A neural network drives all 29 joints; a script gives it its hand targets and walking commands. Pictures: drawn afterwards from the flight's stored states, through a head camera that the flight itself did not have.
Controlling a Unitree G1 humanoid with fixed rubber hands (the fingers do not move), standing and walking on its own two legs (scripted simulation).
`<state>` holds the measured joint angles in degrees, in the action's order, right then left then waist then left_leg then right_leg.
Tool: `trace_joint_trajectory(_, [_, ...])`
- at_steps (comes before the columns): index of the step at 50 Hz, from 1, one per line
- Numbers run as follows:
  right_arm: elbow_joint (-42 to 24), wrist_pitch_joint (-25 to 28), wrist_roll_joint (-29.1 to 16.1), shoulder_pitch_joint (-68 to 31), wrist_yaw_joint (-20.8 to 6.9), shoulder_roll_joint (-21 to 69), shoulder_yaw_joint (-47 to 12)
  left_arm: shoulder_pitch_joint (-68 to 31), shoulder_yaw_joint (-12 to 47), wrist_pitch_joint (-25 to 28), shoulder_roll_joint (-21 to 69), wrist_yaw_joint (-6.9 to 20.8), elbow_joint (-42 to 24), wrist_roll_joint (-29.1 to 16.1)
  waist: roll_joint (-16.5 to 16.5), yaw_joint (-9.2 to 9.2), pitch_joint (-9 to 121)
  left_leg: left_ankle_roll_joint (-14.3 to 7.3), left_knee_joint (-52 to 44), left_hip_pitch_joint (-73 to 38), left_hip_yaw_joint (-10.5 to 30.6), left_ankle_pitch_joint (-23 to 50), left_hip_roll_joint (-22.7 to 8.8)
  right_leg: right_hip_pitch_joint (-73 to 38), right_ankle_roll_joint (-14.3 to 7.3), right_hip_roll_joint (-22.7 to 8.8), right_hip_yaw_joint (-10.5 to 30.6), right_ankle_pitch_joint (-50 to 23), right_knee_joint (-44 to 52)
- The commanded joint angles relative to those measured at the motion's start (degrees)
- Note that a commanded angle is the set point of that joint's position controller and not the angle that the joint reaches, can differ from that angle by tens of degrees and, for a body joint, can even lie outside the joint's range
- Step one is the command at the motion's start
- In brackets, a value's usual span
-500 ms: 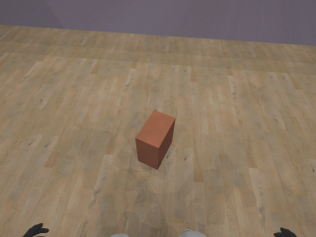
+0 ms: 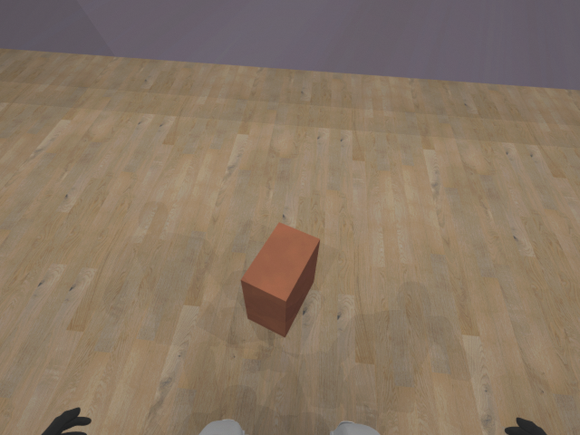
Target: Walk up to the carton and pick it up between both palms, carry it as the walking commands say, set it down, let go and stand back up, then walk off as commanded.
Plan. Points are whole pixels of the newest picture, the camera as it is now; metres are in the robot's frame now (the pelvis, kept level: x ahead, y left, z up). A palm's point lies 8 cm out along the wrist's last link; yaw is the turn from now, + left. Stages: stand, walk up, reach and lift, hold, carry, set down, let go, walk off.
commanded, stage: walk up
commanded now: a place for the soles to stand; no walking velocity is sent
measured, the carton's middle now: (282, 280) +0.65 +0.05 -0.60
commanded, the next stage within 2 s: none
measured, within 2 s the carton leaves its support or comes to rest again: neither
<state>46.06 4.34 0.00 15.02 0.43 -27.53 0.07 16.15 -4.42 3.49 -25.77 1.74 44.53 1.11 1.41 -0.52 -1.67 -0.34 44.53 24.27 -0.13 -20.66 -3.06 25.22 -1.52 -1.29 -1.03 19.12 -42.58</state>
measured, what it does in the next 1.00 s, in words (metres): lifts its left foot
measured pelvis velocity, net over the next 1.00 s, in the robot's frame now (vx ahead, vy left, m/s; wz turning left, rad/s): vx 0.03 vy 0.03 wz -0.01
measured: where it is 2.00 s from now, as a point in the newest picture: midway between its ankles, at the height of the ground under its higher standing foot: outside the picture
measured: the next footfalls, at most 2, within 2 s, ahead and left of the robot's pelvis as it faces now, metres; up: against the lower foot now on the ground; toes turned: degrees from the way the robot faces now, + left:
left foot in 1.16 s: +0.17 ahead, +0.21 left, +0.00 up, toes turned -1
right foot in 1.48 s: +0.17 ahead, -0.02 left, +0.00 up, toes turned -10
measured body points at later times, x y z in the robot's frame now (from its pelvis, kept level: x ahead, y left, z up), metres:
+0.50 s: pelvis +0.03 +0.00 +0.01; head +0.05 -0.01 +0.46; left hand +0.12 +0.33 -0.09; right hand +0.12 -0.34 -0.09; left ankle +0.06 +0.14 -0.71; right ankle +0.05 -0.11 -0.71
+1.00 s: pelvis +0.03 +0.03 +0.00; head +0.05 +0.00 +0.45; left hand +0.08 +0.38 -0.07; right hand +0.17 -0.29 -0.09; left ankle +0.10 +0.17 -0.67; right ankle +0.05 -0.11 -0.71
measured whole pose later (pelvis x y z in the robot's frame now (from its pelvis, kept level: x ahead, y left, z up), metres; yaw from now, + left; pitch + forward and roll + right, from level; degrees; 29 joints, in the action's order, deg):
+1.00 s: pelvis +0.03 +0.03 +0.00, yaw +0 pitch -1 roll -1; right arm 37.5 -0.3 0.0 13.0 -4.4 -27.6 0.0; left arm 21.8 -5.3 6.4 -26.0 -2.7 46.6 1.0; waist -4.4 -0.6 -1.9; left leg 0.7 58.8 33.7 1.4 -23.2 -3.6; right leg 21.5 -1.6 -1.1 -0.7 21.3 -43.1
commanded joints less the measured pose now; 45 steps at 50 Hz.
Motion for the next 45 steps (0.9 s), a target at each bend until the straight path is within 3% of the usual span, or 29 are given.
trace_joint_trajectory(1, [-4.5, -1.8, -0.2, -6.2, 0.9, -9.7, 3.7, 3.6, -4.2, 1.0, -17.9, -1.9, -1.2, 0.4, 3.7, -3.42, -3.1, -1.8, 13.9, 15.1, 4.0, -11.8, 2.1, -8.2, -10.7, -20.1, 34.6, 7.1, 27.1])
trace_joint_trajectory(4, [-0.9, -0.6, -0.6, 0.1, 0.5, -9.0, 4.0, -1.3, -2.3, 0.3, -12.9, -1.6, -1.7, -0.3, 7.9, -0.28, -3.6, -1.1, 7.0, 6.6, 1.0, -6.7, -0.2, -7.3, -11.0, -14.4, 21.7, -5.6, 21.6])
trace_joint_trajectory(7, [0.7, 0.5, -0.1, 4.6, 0.4, -7.6, 3.9, -2.6, -1.7, -0.7, -11.7, -1.0, -3.1, -0.5, 8.4, 0.41, 3.3, -1.5, -10.8, -6.6, -4.8, -0.1, 4.1, -10.1, -8.6, -9.4, 10.5, -15.3, 13.1])
trace_joint_trajectory(8, [0.6, 0.9, 0.2, 4.7, 0.9, -7.0, 3.8, -3.5, -1.6, -0.8, -10.1, -0.8, -3.1, -0.7, 6.8, 1.45, 3.9, -2.0, -14.4, -10.3, -2.0, 3.3, 2.8, -7.3, -6.3, -9.0, 9.4, -16.6, 8.5])
trace_joint_trajectory(9, [0.4, 1.6, 0.8, 2.9, 1.2, -10.4, 4.2, -4.1, -0.4, -0.8, -7.8, -0.6, -2.7, -0.7, 0.1, 1.5, 3.6, -4.1, -16.6, -11.9, 7.8, 5.9, -2.8, -2.5, -3.5, -5.0, 6.4, -15.5, 2.8])
trace_joint_trajectory(10, [0.0, 1.8, 1.0, 1.9, 1.1, -13.2, 4.6, -4.2, -0.5, -1.1, -7.6, -0.7, -3.2, -0.9, -9.0, 1.14, 5.6, -8.5, -18.1, -13.1, 21.4, 7.5, -10.4, 2.4, -1.0, -0.5, 2.1, -5.0, -3.1])
trace_joint_trajectory(11, [1.1, 1.4, 0.9, 1.6, 0.9, -13.8, 5.0, -4.9, -0.9, -1.5, -8.3, -1.0, -2.9, -0.9, -9.1, 1.19, 3.5, -12.1, -17.8, -12.5, 23.6, 8.8, -13.4, 3.2, -0.6, 0.6, 0.7, 6.4, -2.8])
trace_joint_trajectory(13, [0.5, 0.5, 0.9, -1.8, 1.1, -11.8, 4.0, -3.1, -0.6, -0.6, -7.9, -1.4, -1.4, -0.6, -7.3, -0.24, 4.1, -11.2, -12.6, -9.8, 17.1, 16.2, -11.5, -3.0, -1.4, -0.1, 0.6, 7.2, 4.8])
trace_joint_trajectory(15, [-0.2, 0.1, 0.2, -3.9, 0.8, -8.3, 3.0, -0.1, -1.1, 0.4, -9.1, -1.5, -0.1, -0.1, -2.6, -1.93, 5.1, -5.9, -6.3, -2.8, 10.0, 20.0, -6.0, -13.1, -3.4, -3.1, 5.5, -1.2, 12.8])
trace_joint_trajectory(16, [-0.5, -0.2, -0.3, -3.0, 0.6, -6.9, 2.7, 1.3, -1.8, 0.9, -12.2, -1.8, 0.2, 0.3, 5.5, -1.66, 4.9, -2.7, 3.4, 4.8, 3.8, 13.0, 0.3, -18.2, -5.0, -10.7, 18.0, -12.1, 17.4])
trace_joint_trajectory(17, [-0.8, -0.6, -0.6, -3.0, 0.8, -6.6, 2.9, 0.6, -2.3, 0.9, -13.6, -1.9, 0.4, -0.4, 6.3, -1.16, 2.9, -1.5, 3.7, 10.6, -0.2, -3.5, 1.9, -20.9, -8.4, -15.6, 21.1, -26.7, 15.6])
trace_joint_trajectory(19, [-0.3, -0.6, 0.1, -3.7, 0.8, -7.2, 2.8, 1.2, -2.1, 0.5, -12.8, -1.8, -0.2, -0.6, 6.2, -2.12, 3.7, -1.8, 2.0, 6.5, -0.6, -9.9, 0.8, -19.0, -11.2, -16.5, 18.7, -31.5, 13.9])
trace_joint_trajectory(21, [0.2, 0.2, -0.5, -0.8, 0.8, -6.7, 3.1, -3.8, -1.3, -0.4, -12.1, -1.7, -0.7, -0.9, 5.1, 0.8, 2.3, -1.9, -9.6, -3.1, -2.5, 2.3, 2.3, -13.2, -8.2, -11.8, 10.3, -29.8, 11.8])
trace_joint_trajectory(23, [0.6, 0.8, 0.5, 2.1, 1.0, -10.0, 3.9, -4.9, -0.6, -0.9, -9.9, -1.2, -1.8, -0.6, 2.3, 1.35, 4.7, -3.2, -11.2, -11.5, 4.3, 10.6, -1.0, -5.7, -4.0, -6.5, 6.4, -15.4, 6.9])
trace_joint_trajectory(25, [0.6, 0.9, 0.6, 0.5, 0.7, -11.7, 4.1, -4.8, -0.1, -1.3, -8.1, -1.0, -1.8, -0.5, -4.4, 0.99, 5.3, -8.6, -14.5, -11.9, 18.3, 6.2, -9.0, -1.2, -1.5, -0.9, 3.1, 1.3, 2.9])
trace_joint_trajectory(26, [0.9, 0.6, 1.0, -1.1, 0.6, -11.3, 4.2, -5.1, -0.8, -1.1, -8.3, -1.2, -1.5, -0.4, -6.4, 0.27, 4.0, -10.5, -15.6, -10.6, 18.6, 7.6, -10.7, -1.4, -1.1, -0.1, 1.3, 6.0, 1.5])
trace_joint_trajectory(28, [0.1, -0.2, 1.2, -4.2, 0.6, -10.7, 3.9, -2.4, -1.0, -0.7, -8.4, -1.4, -0.3, 0.1, -5.8, -1.59, 2.6, -9.1, -13.2, -3.2, 15.2, 6.2, -9.1, -7.6, -1.9, -0.3, 2.8, 9.1, 7.7])
trace_joint_trajectory(30, [-1.0, -0.9, 0.1, -6.3, 0.3, -7.0, 2.9, -1.6, -1.8, -0.1, -12.3, -1.4, 0.0, 0.6, 4.9, -2.02, -0.1, -3.0, -0.7, 7.1, 3.6, -1.8, 1.5, -11.8, -5.1, -9.4, 19.5, 11.0, 20.5])
trace_joint_trajectory(31, [-0.3, -1.2, -0.1, -3.7, 0.5, -7.5, 3.1, -1.9, -1.9, -0.1, -13.3, -1.3, 0.8, 0.5, 7.0, -1.07, -0.8, -1.8, 0.2, 9.6, -0.4, -7.8, 2.5, -12.5, -8.1, -14.9, 24.4, 9.9, 22.5])
trace_joint_trajectory(32, [0.3, -1.1, 0.2, -3.2, 0.3, -8.6, 3.2, -2.7, -2.0, -0.2, -14.0, -1.2, 0.0, 0.3, 3.5, -0.78, -1.5, -1.6, -0.6, 7.1, 0.0, -9.1, 1.5, -11.6, -9.8, -15.8, 24.8, 6.7, 22.1])
trace_joint_trajectory(35, [1.2, 0.4, 0.6, -0.2, 0.3, -7.9, 3.8, -6.4, -0.4, -1.1, -10.8, -0.9, -0.4, -0.3, 3.0, 1.64, 1.7, -2.6, -13.8, -9.2, 1.3, 3.8, 1.1, -4.8, -5.4, -8.3, 9.7, -7.6, 13.4])
trace_joint_trajectory(37, [1.6, 0.8, 1.2, -0.7, 0.4, -10.5, 4.0, -4.7, -0.2, -1.1, -9.2, -0.9, -1.2, -0.4, -1.5, 1.07, 4.4, -6.3, -12.6, -11.1, 13.2, 7.4, -5.2, -2.4, -2.1, -2.5, 5.3, -4.0, 7.6])
trace_joint_trajectory(39, [2.0, 0.3, 1.2, -2.1, 0.4, -11.3, 3.8, -4.8, -0.5, -1.1, -8.9, -1.1, -0.6, -0.2, -4.4, -0.3, 4.4, -9.1, -15.1, -7.9, 17.9, 7.0, -8.7, -5.0, -1.4, -0.6, 2.2, 4.2, 3.9])
trace_joint_trajectory(40, [0.9, -0.1, 1.2, -4.0, 0.4, -11.8, 3.9, -3.8, -0.6, -1.1, -8.5, -1.1, -0.3, -0.1, -7.0, -0.93, 3.6, -9.4, -15.6, -5.9, 17.4, 2.4, -8.4, -5.8, -1.9, -0.5, 2.4, 6.7, 5.8])
trace_joint_trajectory(41, [-5.8, -2.9, 4.5, -10.3, -2.2, -14.0, 6.1, 9.4, -2.4, 1.1, -15.3, -2.8, 3.1, -1.7, -14.2, -3.33, -0.9, -7.6, -8.1, 3.9, 9.0, -17.3, -4.9, -10.2, -5.3, -2.2, 8.4, 14.8, 13.1])
trace_joint_trajectory(42, [-9.1, -4.0, 4.6, -13.8, -3.4, -9.0, 5.7, 16.8, -4.7, 2.2, -21.6, -3.9, 5.0, -0.4, 0.8, -6.08, -0.3, -2.6, 11.0, 23.3, 1.8, -16.6, 2.4, -23.0, -9.7, -13.6, 32.9, 26.2, 24.5])
trace_joint_trajectory(43, [-12.0, -4.8, 5.1, -15.7, -3.5, -9.1, 5.2, 16.3, -5.2, 3.1, -23.3, -4.6, 3.6, -0.2, 2.8, -5.41, -4.9, -1.9, 19.1, 34.1, 6.0, -11.7, -0.1, -24.3, -13.6, -22.5, 46.2, 23.8, 28.9])
trace_joint_trajectory(44, [-12.2, -4.9, 4.5, -14.4, -3.8, -10.6, 6.1, 14.2, -5.6, 3.7, -23.0, -5.4, 2.0, -0.4, -1.9, -3.31, -5.4, -2.0, 20.6, 34.0, 9.6, -8.6, -1.1, -22.7, -16.0, -22.9, 46.7, 19.8, 27.9])
trace_joint_trajectory(45, [-12.0, -4.8, 4.1, -11.9, -4.3, -11.0, 6.7, 11.8, -5.6, 3.9, -22.4, -5.9, 1.4, -0.7, -3.8, -1.56, -5.1, -1.1, 20.0, 31.6, 8.7, -4.3, -2.0, -22.3, -14.4, -20.0, 40.9, 13.3, 24.6])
